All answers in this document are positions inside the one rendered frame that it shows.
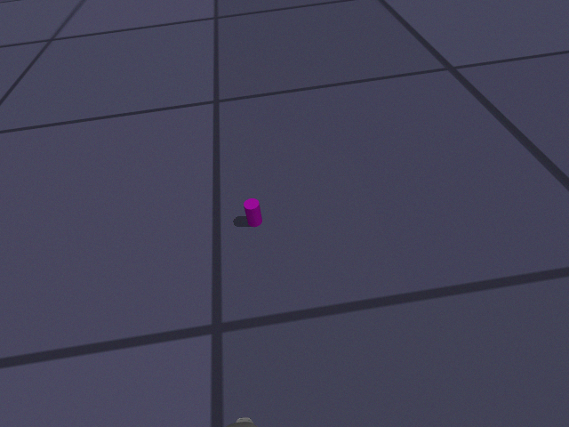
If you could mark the can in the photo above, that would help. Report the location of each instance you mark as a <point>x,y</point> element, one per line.
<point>252,210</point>

